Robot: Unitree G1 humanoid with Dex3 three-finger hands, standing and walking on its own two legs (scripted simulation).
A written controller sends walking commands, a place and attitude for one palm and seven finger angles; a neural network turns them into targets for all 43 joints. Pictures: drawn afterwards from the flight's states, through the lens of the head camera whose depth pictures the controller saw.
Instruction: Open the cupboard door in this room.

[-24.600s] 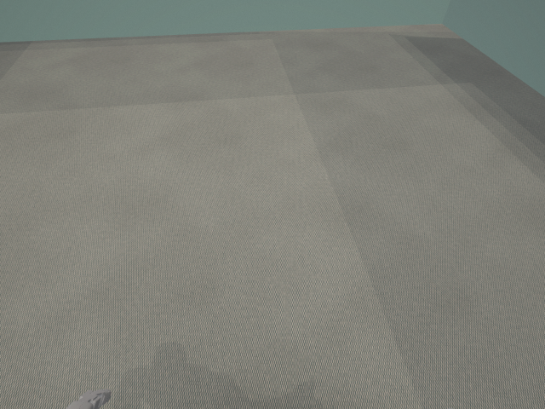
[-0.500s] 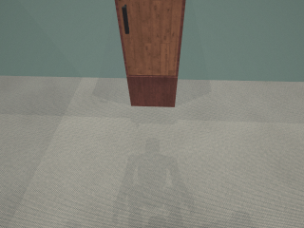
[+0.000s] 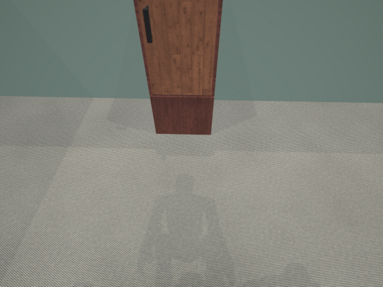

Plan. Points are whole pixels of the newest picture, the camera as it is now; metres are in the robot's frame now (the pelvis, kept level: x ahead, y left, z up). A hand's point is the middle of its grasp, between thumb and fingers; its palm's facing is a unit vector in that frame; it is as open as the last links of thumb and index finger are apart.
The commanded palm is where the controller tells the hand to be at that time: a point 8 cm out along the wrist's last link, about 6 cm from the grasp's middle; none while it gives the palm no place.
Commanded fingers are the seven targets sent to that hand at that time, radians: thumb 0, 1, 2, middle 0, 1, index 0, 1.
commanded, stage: walk to a spot facing it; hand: left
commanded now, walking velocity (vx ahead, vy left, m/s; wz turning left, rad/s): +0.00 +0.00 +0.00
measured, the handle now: (148, 24) +1.18 +0.27 +0.03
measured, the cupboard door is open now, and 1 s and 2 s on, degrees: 0 0 0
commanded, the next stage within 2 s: take the last steps up to it in 0.72 s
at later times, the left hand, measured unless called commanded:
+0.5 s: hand out of the picture +0.06 +0.22 -0.18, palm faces +0.07 -0.99 -0.14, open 7.4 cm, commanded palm none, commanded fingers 0.00 0.90 0.90 -0.20 -0.30 -0.20 -0.30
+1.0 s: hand (137, 199) +0.39 +0.19 -0.17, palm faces +0.08 -0.97 -0.24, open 7.1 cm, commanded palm none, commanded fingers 0.00 0.90 0.90 -0.20 -0.30 -0.20 -0.30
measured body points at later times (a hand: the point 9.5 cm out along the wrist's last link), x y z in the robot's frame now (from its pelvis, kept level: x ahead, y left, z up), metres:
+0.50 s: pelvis +0.09 +0.05 +0.00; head +0.11 +0.06 +0.45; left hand +0.06 +0.27 -0.17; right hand +0.03 -0.17 -0.15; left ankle +0.00 +0.12 -0.74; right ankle +0.07 -0.09 -0.67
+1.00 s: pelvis +0.32 +0.00 -0.01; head +0.37 -0.02 +0.44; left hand +0.38 +0.24 -0.15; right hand +0.37 -0.24 -0.18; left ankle +0.29 +0.16 -0.65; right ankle +0.36 -0.05 -0.74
